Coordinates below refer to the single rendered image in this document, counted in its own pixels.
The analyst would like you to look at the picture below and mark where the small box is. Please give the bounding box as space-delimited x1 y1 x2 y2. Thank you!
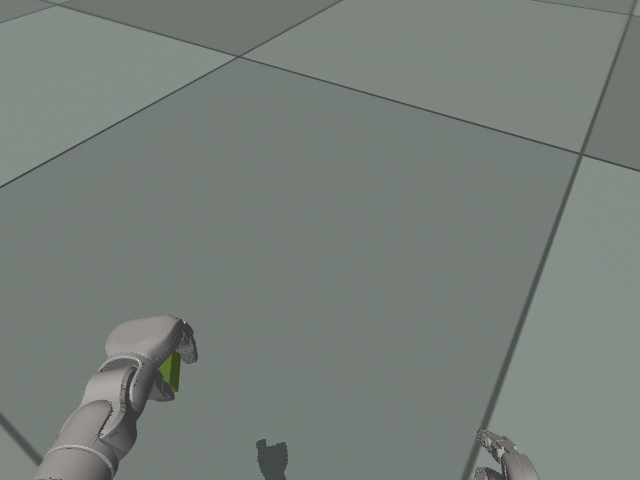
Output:
158 350 181 392

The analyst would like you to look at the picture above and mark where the left robot hand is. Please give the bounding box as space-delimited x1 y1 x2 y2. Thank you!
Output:
105 314 198 402

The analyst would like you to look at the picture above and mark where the right robot hand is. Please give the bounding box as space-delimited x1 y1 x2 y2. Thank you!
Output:
470 429 540 480

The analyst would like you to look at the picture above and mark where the left robot arm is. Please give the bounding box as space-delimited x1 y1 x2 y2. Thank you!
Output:
30 352 156 480

